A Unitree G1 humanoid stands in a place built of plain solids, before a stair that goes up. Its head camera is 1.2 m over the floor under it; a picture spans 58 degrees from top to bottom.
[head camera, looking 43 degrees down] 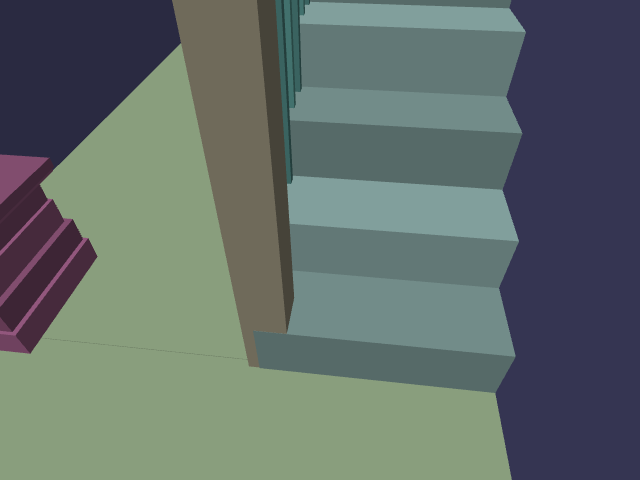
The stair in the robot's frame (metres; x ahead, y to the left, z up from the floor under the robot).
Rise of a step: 0.20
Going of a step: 0.24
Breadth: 0.71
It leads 7 degrees to the right of straight ahead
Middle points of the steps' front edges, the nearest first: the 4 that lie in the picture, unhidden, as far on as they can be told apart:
0.66 -0.16 0.20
0.90 -0.19 0.39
1.14 -0.22 0.59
1.37 -0.25 0.78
